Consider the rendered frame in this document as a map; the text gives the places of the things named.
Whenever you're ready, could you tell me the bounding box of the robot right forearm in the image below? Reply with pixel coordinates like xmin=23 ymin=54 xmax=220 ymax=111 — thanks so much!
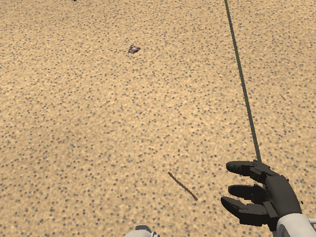
xmin=276 ymin=213 xmax=316 ymax=237

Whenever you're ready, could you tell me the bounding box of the robot right hand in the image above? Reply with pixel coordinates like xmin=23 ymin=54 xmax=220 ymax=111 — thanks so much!
xmin=220 ymin=159 xmax=303 ymax=232

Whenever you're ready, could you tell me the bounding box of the left robot shin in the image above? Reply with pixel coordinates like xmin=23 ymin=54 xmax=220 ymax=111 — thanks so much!
xmin=135 ymin=224 xmax=152 ymax=233

